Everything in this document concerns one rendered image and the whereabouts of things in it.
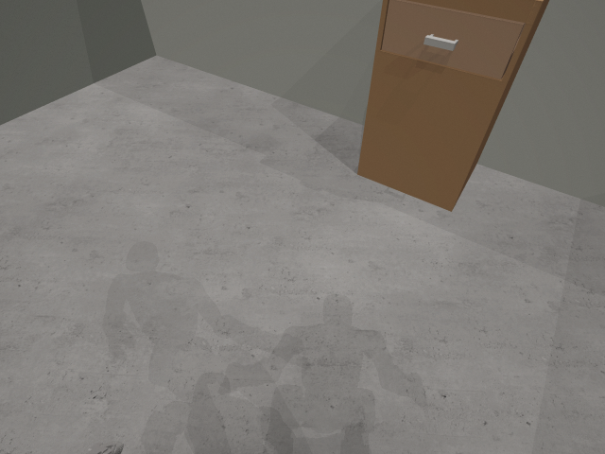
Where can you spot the drawer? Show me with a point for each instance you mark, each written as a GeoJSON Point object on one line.
{"type": "Point", "coordinates": [485, 43]}

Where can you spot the cabinet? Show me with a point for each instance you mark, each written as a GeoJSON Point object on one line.
{"type": "Point", "coordinates": [426, 123]}

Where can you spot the handle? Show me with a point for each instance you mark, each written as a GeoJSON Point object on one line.
{"type": "Point", "coordinates": [440, 42]}

